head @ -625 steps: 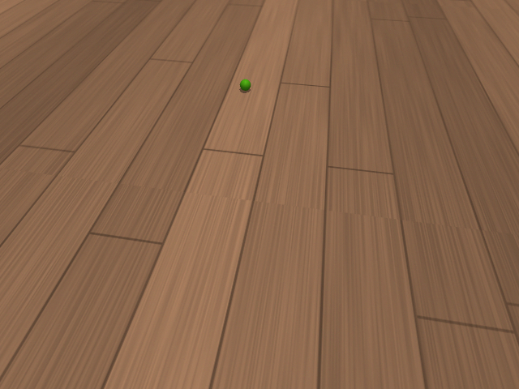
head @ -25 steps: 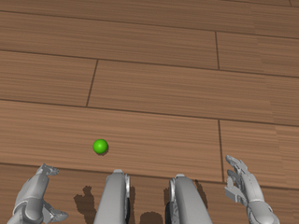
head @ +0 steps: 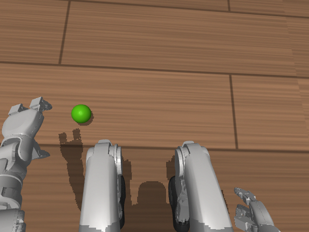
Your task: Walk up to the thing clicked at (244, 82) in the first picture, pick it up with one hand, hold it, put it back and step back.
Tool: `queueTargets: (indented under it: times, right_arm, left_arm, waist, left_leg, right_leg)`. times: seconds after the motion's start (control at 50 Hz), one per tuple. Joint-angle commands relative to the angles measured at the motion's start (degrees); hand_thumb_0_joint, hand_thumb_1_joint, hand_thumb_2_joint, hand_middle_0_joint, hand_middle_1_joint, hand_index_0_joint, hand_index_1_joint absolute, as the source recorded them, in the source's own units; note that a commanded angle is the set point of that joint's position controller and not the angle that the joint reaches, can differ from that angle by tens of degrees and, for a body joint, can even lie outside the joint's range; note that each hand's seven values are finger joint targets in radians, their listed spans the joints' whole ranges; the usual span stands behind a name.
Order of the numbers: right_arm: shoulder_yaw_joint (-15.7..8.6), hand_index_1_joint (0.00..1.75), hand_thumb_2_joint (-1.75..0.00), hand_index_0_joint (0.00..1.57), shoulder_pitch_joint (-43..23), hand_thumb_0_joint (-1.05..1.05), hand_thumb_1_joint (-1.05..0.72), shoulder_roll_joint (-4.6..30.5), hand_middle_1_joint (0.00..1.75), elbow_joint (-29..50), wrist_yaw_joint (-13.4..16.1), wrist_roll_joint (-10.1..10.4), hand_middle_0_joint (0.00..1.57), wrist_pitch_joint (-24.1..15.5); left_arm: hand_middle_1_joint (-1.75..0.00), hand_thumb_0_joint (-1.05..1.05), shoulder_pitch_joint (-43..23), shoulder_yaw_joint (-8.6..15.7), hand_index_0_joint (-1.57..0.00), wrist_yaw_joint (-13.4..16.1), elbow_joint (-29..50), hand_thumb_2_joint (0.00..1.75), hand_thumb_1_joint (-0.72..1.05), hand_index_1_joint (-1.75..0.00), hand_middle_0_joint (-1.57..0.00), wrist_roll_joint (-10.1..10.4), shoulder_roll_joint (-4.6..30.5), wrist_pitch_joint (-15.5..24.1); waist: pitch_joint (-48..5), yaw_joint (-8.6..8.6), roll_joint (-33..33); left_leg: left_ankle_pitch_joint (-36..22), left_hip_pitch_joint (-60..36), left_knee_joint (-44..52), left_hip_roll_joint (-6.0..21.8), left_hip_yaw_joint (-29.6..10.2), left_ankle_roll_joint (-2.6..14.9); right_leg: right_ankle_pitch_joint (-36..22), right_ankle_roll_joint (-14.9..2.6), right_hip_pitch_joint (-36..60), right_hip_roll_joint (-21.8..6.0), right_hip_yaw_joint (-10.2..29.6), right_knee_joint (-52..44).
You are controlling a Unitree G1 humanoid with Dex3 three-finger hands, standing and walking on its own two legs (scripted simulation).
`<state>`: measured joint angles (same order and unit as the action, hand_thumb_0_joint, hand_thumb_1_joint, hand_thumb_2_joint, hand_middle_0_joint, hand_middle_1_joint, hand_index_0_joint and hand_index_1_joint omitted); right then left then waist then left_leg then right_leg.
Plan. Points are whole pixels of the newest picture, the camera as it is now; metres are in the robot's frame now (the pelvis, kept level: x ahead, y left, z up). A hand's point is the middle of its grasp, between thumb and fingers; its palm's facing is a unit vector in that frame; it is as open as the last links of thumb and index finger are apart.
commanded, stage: rise first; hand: left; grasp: from above
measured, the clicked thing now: (81, 113) +0.46 +0.29 -0.38
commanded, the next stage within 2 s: none
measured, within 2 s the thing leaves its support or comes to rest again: neither
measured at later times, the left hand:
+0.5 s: hand (51, 126) +0.38 +0.33 -0.22, palm faces -0.46 -0.08 -0.88, open 14.3 cm
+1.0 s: hand (59, 121) +0.40 +0.32 -0.25, palm faces -0.45 -0.08 -0.89, open 14.2 cm
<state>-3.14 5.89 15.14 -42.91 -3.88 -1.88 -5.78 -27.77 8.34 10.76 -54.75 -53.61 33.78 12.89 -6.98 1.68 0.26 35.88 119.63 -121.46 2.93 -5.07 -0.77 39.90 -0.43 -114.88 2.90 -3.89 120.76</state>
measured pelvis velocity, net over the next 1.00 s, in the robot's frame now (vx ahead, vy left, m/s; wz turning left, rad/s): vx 0.01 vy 0.01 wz -0.06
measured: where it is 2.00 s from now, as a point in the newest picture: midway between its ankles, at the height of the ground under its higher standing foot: (148, 212)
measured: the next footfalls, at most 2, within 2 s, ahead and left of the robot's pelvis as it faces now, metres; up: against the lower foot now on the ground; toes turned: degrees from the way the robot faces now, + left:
none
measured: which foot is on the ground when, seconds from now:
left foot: down 0.00-1.00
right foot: down 0.00-1.00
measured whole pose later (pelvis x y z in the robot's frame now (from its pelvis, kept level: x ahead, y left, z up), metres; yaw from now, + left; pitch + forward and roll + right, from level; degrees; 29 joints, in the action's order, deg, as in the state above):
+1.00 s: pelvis +0.01 +0.01 -0.08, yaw -4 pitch +33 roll -7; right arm 0.8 4.6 14.3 -45.2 -7.1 -8.0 -2.4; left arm -42.4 8.9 24.8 -75.3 -71.4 40.7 16.0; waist -3.4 7.3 -2.3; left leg 37.8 132.3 -136.4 3.0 -7.8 -0.2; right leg 41.4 0.6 -126.1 3.8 -5.9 133.8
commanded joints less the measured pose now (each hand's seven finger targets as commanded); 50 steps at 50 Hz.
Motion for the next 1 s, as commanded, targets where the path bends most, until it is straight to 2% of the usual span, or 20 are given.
queueTargets:
  times: [0.0, 0.02, 0.08, 0.1, 0.12, 0.14, 0.16, 0.18, 0.26, 0.4, 0.46, 0.48, 0.52, 0.54, 0.56, 0.66, 0.7, 0.78, 0.88, 0.98]
  right_arm:
    - [-3.63, 0.30, -0.90, 0.20, 5.88, 0.00, -0.88, 11.36, 0.30, 4.23, 0.48, -0.40, 0.20, -0.28]
    - [-3.56, 0.30, -0.90, 0.20, 6.12, 0.00, -0.88, 11.49, 0.30, 4.07, 0.32, -0.61, 0.20, 0.11]
    - [-3.30, 0.30, -0.90, 0.20, 6.83, 0.00, -0.89, 11.77, 0.30, 3.25, -0.04, -0.98, 0.20, 1.00]
    - [-3.17, 0.30, -0.90, 0.20, 6.84, 0.00, -0.89, 11.90, 0.30, 2.78, -0.14, -1.19, 0.20, 1.27]
    - [-3.25, 0.30, -0.90, 0.20, 7.35, 0.00, -0.89, 11.92, 0.30, 2.65, -0.17, -1.35, 0.20, 1.54]
    - [-3.13, 0.30, -0.90, 0.20, 7.30, 0.00, -0.89, 12.18, 0.30, 2.62, -0.29, -1.56, 0.20, 1.67]
    - [-3.06, 0.30, -0.90, 0.20, 7.63, 0.00, -0.89, 12.32, 0.30, 2.25, -0.35, -1.74, 0.20, 1.90]
    - [-3.00, 0.30, -0.90, 0.20, 7.42, 0.00, -0.90, 12.44, 0.30, 1.93, -0.39, -1.98, 0.20, 2.05]
    - [-2.68, 0.30, -0.90, 0.20, 7.29, 0.00, -0.90, 12.75, 0.30, 1.22, -0.68, -2.69, 0.20, 2.66]
    - [-2.20, 0.30, -0.90, 0.20, 7.86, 0.00, -0.90, 12.45, 0.30, 0.71, -1.28, -3.89, 0.20, 2.95]
    - [-2.01, 0.30, -0.90, 0.20, 7.57, 0.00, -0.90, 12.50, 0.30, 0.48, -1.57, -4.31, 0.20, 2.86]
    - [-1.90, 0.30, -0.90, 0.20, 7.33, 0.00, -0.90, 12.45, 0.30, 0.39, -1.54, -4.33, 0.20, 2.89]
    - [-1.67, 0.30, -0.90, 0.20, 7.19, 0.00, -0.90, 12.42, 0.30, 0.41, -1.63, -4.64, 0.20, 2.90]
    - [-1.50, 0.30, -0.90, 0.20, 7.33, 0.00, -0.90, 12.30, 0.30, 0.24, -1.68, -4.71, 0.20, 2.94]
    - [-1.21, 0.30, -0.90, 0.20, 7.29, 0.00, -0.90, 12.07, 0.30, 0.37, -1.72, -4.82, 0.20, 2.99]
    - [-0.57, 0.30, -0.90, 0.20, 7.67, 0.00, -0.90, 12.03, 0.30, -0.17, -1.93, -5.56, 0.20, 2.71]
    - [-0.53, 0.30, -0.90, 0.20, 7.71, 0.00, -0.90, 12.10, 0.30, -0.54, -1.91, -5.75, 0.20, 2.56]
    - [-0.45, 0.30, -0.90, 0.20, 7.93, 0.00, -0.90, 12.43, 0.30, -0.62, -2.12, -5.93, 0.20, 2.52]
    - [-0.38, 0.30, -0.90, 0.20, 8.30, 0.00, -0.90, 12.24, 0.30, -0.66, -2.17, -6.04, 0.20, 2.64]
    - [-0.03, 0.30, -0.90, 0.20, 8.33, 0.00, -0.90, 12.24, 0.30, -0.70, -2.42, -6.12, 0.20, 2.73]
  left_arm:
    - [-1.03, 0.00, -12.33, 4.13, -0.05, 3.59, 3.46, 1.03, -0.54, -1.02, -0.05, -3.10, 18.79, 2.27]
    - [-1.02, 0.00, -12.86, 4.34, -0.05, 4.11, 4.09, 1.03, -0.54, -1.02, -0.05, -3.70, 19.09, 2.62]
    - [-1.00, 0.00, -15.48, 2.52, -0.05, 5.87, 2.04, 1.04, -0.56, -1.00, -0.05, -6.18, 17.74, 3.24]
    - [-1.00, 0.00, -16.29, 2.72, -0.05, 6.43, 1.64, 1.04, -0.56, -1.00, -0.05, -6.78, 18.50, 3.36]
    - [-0.99, 0.00, -16.13, 2.08, -0.05, 6.91, -0.39, 1.04, -0.56, -1.00, -0.06, -7.56, 17.79, 3.26]
    - [-0.99, 0.00, -18.63, 2.46, -0.05, 7.52, 1.23, 1.04, -0.56, -0.99, -0.06, -7.92, 19.08, 3.51]
    - [-0.98, 0.00, -18.69, 2.02, -0.05, 8.02, -0.72, 1.05, -0.57, -0.99, -0.06, -8.68, 18.43, 3.51]
    - [-0.98, 0.00, -19.37, 3.10, -0.05, 8.73, 0.00, 1.04, -0.57, -0.99, -0.06, -9.45, 19.93, 3.55]
    - [-0.98, 0.00, -22.36, 1.73, -0.05, 10.44, -3.40, 1.04, -0.57, -0.99, -0.06, -12.20, 19.73, 3.47]
    - [-0.98, 0.00, -24.62, 1.09, -0.06, 12.15, -7.45, 1.02, -0.56, -0.99, -0.06, -14.74, 19.68, 2.93]
    - [-0.99, 0.00, -25.86, 0.55, -0.06, 12.41, -9.50, 1.02, -0.56, -1.00, -0.06, -15.57, 19.74, 3.11]
    - [-0.99, 0.00, -26.33, 1.12, -0.06, 12.74, -9.30, 1.02, -0.55, -0.99, -0.07, -15.73, 20.84, 3.29]
    - [-0.99, 0.00, -27.28, 0.56, -0.06, 13.05, -10.08, 1.02, -0.55, -0.99, -0.07, -16.37, 20.67, 3.67]
    - [-1.00, 0.00, -27.58, 0.76, -0.06, 13.22, -10.05, 1.02, -0.56, -1.00, -0.07, -16.83, 21.24, 3.91]
    - [-1.01, 0.00, -27.40, 1.44, -0.06, 13.69, -10.34, 1.01, -0.56, -1.01, -0.06, -17.05, 21.74, 4.07]
    - [-1.02, 0.00, -28.49, 2.20, -0.06, 15.21, -12.97, 1.01, -0.56, -1.02, -0.06, -16.72, 22.58, 4.23]
    - [-1.01, 0.00, -27.92, 2.96, -0.07, 15.74, -13.64, 1.01, -0.56, -1.01, -0.07, -16.61, 23.12, 4.01]
    - [-1.02, 0.00, -28.90, 2.42, -0.06, 15.95, -12.56, 1.01, -0.55, -1.01, -0.06, -17.23, 22.92, 3.81]
    - [-1.02, 0.00, -27.69, 3.31, -0.07, 16.15, -12.23, 1.00, -0.55, -1.01, -0.06, -16.36, 23.21, 3.27]
    - [-1.02, 0.00, -28.36, 2.45, -0.07, 15.95, -14.59, 0.99, -0.54, -1.01, -0.06, -16.49, 22.97, 3.08]
  waist:
    - [-33.34, -0.79, 4.36]
    - [-34.03, -0.92, 5.55]
    - [-34.19, 0.31, 6.95]
    - [-34.49, -0.04, 8.00]
    - [-34.11, 0.72, 7.50]
    - [-34.61, 0.68, 8.36]
    - [-34.03, 1.27, 8.73]
    - [-34.88, 0.35, 10.30]
    - [-33.86, 1.58, 12.29]
    - [-34.28, 2.39, 10.76]
    - [-33.20, 3.16, 10.02]
    - [-33.26, 2.50, 10.19]
    - [-33.16, 3.38, 10.41]
    - [-33.12, 3.18, 10.20]
    - [-33.59, 2.88, 10.13]
    - [-33.99, 3.87, 8.47]
    - [-33.47, 3.18, 9.38]
    - [-35.30, 3.74, 12.95]
    - [-35.58, 3.70, 11.89]
    - [-32.83, 4.49, 10.79]
  left_leg:
    - [-0.11, -22.30, 10.78, -2.33, 3.83, 2.60]
    - [-0.61, -23.47, 10.78, -2.29, 3.56, 2.49]
    - [-1.17, -24.57, 9.86, -2.15, 2.53, 2.20]
    - [-1.82, -24.91, 9.40, -2.09, 2.40, 2.10]
    - [-2.91, -24.83, 8.73, -2.06, 2.52, 2.15]
    - [-2.66, -24.78, 8.47, -2.00, 2.21, 2.15]
    - [-2.63, -24.61, 8.22, -1.98, 1.90, 2.01]
    - [-2.97, -26.01, 8.52, -1.88, 1.48, 1.73]
    - [-2.98, -26.12, 7.37, -1.62, 0.94, 1.49]
    - [-4.91, -23.25, 3.87, -1.77, 2.10, 2.09]
    - [-3.08, -21.85, 3.22, -1.63, 1.71, 2.18]
    - [-2.55, -21.69, 3.26, -1.65, 1.62, 2.16]
    - [-1.93, -21.08, 2.45, -1.63, 1.60, 2.22]
    - [-2.15, -19.99, 1.98, -1.84, 2.00, 2.29]
    - [-3.12, -19.22, 1.06, -2.01, 2.59, 2.42]
    - [-4.49, -17.12, -1.11, -1.87, 2.89, 2.79]
    - [-4.09, -17.68, -0.65, -1.79, 2.68, 2.57]
    - [-5.21, -20.27, -0.80, -1.44, 1.90, 2.09]
    - [-7.07, -19.85, -1.78, -1.43, 2.15, 2.32]
    - [-5.75, -17.28, -2.22, -1.27, 1.94, 2.55]
  right_leg:
    - [-1.51, -1.84, 13.75, 1.28, -1.12, -15.43]
    - [-2.19, -1.96, 13.31, 1.23, -1.52, -14.58]
    - [-3.49, -2.18, 9.90, 1.22, -2.74, -12.26]
    - [-4.33, -2.20, 9.55, 1.11, -2.83, -11.36]
    - [-5.42, -2.16, 9.05, 1.25, -2.99, -11.24]
    - [-5.24, -2.13, 8.29, 1.06, -3.09, -10.65]
    - [-5.46, -2.20, 7.33, 1.11, -3.42, -9.71]
    - [-5.77, -2.28, 6.48, 0.93, -3.64, -8.61]
    - [-6.16, -2.37, 3.37, 0.92, -4.22, -6.83]
    - [-8.27, -1.94, 4.20, 1.08, -4.00, -6.23]
    - [-6.68, -1.96, 2.85, 1.13, -4.34, -5.43]
    - [-6.11, -2.07, 2.36, 1.17, -4.33, -5.13]
    - [-5.74, -2.02, 1.92, 1.35, -4.43, -4.76]
    - [-5.87, -2.01, 2.61, 1.47, -4.34, -4.82]
    - [-6.71, -1.90, 3.69, 1.56, -4.09, -4.96]
    - [-8.34, -1.41, 5.17, 1.79, -4.00, -4.55]
    - [-7.57, -1.70, 3.90, 1.79, -4.25, -3.92]
    - [-9.04, -2.03, 2.64, 1.96, -5.08, -1.96]
    - [-11.08, -1.75, 3.99, 2.03, -4.81, -2.07]
    - [-10.25, -1.71, 3.26, 2.12, -5.01, -2.03]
